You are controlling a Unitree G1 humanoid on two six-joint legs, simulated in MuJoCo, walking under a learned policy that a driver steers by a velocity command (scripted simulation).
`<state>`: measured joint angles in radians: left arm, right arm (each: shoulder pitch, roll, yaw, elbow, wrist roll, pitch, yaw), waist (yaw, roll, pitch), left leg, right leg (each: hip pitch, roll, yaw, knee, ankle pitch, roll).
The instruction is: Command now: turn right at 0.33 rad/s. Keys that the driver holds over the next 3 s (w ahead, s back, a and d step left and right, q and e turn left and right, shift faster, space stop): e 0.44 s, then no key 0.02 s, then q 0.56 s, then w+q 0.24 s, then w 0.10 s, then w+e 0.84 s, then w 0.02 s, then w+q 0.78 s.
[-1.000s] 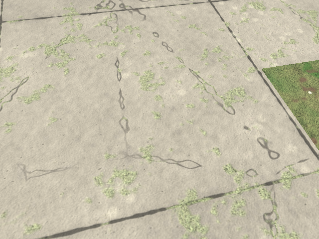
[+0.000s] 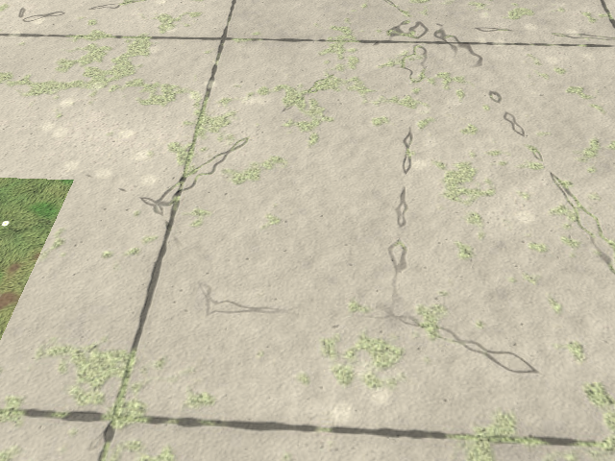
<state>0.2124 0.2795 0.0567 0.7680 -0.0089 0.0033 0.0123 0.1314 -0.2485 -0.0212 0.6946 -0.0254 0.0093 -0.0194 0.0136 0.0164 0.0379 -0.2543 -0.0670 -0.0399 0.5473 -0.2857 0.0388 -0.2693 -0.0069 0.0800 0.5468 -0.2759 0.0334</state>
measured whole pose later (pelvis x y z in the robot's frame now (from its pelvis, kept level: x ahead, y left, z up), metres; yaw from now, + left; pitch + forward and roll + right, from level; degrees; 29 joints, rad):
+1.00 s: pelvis -0.01 -0.04 +0.00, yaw -6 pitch +1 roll -1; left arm 0.09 0.32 0.08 0.73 0.01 0.04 0.04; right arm 0.21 -0.30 -0.06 0.70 -0.01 0.02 0.00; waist -0.01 -0.04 0.07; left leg -0.25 -0.01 0.01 0.57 -0.33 0.05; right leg -0.40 0.00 -0.03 0.90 -0.52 0.02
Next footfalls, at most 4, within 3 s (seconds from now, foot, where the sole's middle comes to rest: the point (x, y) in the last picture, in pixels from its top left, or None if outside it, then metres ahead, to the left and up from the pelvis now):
0.40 right None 0.01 -0.16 -0.77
0.92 left None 0.02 0.05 -0.77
1.38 right None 0.15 -0.18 -0.77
1.80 left None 0.39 0.08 -0.77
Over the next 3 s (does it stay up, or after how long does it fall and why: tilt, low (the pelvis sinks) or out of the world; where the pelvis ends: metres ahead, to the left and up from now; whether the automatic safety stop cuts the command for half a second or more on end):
stays up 0.87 -0.15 0.00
